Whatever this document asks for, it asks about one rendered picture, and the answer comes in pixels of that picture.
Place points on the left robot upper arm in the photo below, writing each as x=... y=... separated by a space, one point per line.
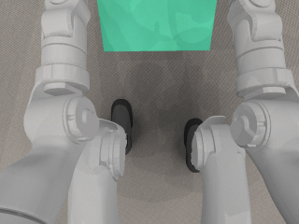
x=34 y=188

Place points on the right robot forearm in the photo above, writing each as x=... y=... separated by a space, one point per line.
x=259 y=52

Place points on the right robot upper arm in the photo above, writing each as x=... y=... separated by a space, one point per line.
x=269 y=132

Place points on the left robot foot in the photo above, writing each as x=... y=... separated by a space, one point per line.
x=122 y=114

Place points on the robot right shin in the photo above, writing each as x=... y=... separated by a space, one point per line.
x=213 y=121

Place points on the carton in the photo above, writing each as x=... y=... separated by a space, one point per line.
x=156 y=25

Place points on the left robot forearm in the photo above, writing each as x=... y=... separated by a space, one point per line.
x=63 y=67

